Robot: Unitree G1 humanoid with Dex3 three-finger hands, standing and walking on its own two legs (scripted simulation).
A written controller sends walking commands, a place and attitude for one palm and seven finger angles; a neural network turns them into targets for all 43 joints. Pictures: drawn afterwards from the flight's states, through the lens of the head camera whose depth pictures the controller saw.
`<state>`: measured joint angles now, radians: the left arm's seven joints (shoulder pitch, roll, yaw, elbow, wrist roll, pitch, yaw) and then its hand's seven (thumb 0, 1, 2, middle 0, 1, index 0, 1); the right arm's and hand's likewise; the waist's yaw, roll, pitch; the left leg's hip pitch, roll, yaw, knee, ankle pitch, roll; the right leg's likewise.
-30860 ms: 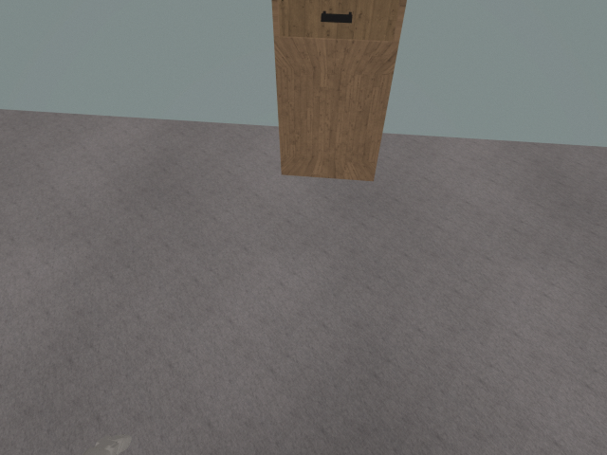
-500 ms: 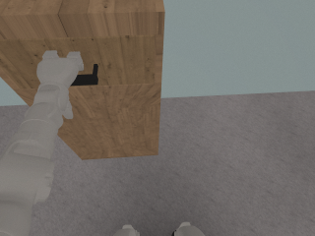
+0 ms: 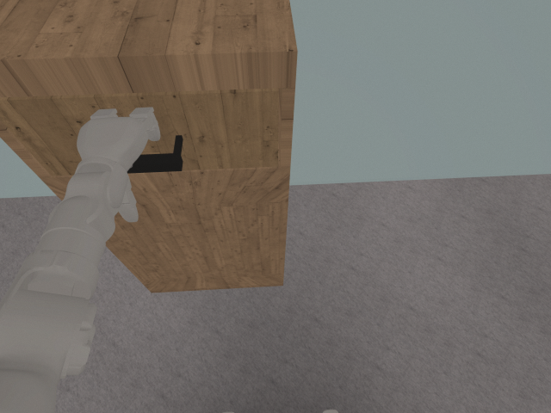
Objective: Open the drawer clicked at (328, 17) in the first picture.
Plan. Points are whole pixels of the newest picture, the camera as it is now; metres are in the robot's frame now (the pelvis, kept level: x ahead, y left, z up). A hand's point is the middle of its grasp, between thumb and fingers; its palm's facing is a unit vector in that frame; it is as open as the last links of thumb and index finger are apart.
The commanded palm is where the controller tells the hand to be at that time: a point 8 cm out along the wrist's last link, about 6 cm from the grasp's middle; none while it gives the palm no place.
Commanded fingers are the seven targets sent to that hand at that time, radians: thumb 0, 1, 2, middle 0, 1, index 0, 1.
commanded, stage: lift the fingers back up to retry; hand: left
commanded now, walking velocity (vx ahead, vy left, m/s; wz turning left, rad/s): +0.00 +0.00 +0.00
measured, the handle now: (148, 153) +0.52 +0.21 +0.04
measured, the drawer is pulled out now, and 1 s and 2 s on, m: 0.00 0.00 0.00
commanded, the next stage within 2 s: re-aim the fingers above the handle in 0.28 s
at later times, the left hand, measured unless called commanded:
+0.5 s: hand (123, 157) +0.46 +0.22 +0.09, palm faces -0.07 -0.02 -1.00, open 13.7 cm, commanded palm +0.45 +0.22 +0.15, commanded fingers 0.00 -0.50 0.30 -0.30 -1.20 -0.30 -1.20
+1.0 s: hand (133, 152) +0.47 +0.20 +0.10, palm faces -0.02 -0.03 -1.00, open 13.8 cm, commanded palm +0.44 +0.21 +0.15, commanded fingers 0.00 -0.50 0.30 -0.30 -1.20 -0.30 -1.20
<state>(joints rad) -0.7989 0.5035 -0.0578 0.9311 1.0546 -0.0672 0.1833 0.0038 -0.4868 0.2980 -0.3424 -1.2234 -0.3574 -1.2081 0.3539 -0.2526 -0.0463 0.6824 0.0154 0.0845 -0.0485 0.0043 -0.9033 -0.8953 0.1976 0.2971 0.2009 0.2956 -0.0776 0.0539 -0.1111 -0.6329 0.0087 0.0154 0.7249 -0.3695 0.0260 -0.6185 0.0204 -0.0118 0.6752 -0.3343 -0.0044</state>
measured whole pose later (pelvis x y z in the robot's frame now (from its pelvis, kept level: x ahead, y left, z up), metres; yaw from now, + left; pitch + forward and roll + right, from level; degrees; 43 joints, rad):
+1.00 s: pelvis +0.00 -0.01 +0.01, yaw -1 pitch +13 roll +0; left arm -0.76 0.48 -0.06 0.85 1.03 -0.06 0.13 0.00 -0.49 0.30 -0.32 -1.20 -0.32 -1.20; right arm 0.33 -0.26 -0.05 0.68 0.03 0.12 -0.04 0.01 -0.90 -0.90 0.20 0.30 0.20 0.30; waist -0.06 0.06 -0.11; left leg -0.51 0.01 0.03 0.63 -0.34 0.02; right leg -0.52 0.02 0.00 0.61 -0.31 -0.01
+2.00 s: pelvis -0.01 -0.01 +0.01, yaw +0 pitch +13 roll -1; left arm -0.78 0.58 -0.07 0.90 1.03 -0.12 0.09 0.00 -0.49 0.30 -0.32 -1.20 -0.33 -1.20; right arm 0.37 -0.28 -0.06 0.69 0.03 0.09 -0.08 0.01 -0.90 -0.90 0.20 0.30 0.20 0.30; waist -0.06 0.04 -0.08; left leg -0.56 0.01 0.01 0.64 -0.32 0.01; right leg -0.55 0.03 -0.02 0.61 -0.30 -0.02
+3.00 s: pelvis -0.01 +0.00 +0.00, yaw +0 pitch +15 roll -1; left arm -0.82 0.48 -0.07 0.99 1.07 0.00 0.22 0.00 -0.49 0.30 -0.32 -1.20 -0.32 -1.20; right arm 0.32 -0.25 -0.05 0.70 0.01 0.09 -0.03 0.00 -0.90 -0.90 0.20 0.30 0.20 0.30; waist -0.07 0.05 -0.11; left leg -0.62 0.01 0.02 0.70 -0.35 0.02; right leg -0.61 0.02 0.00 0.67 -0.32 -0.01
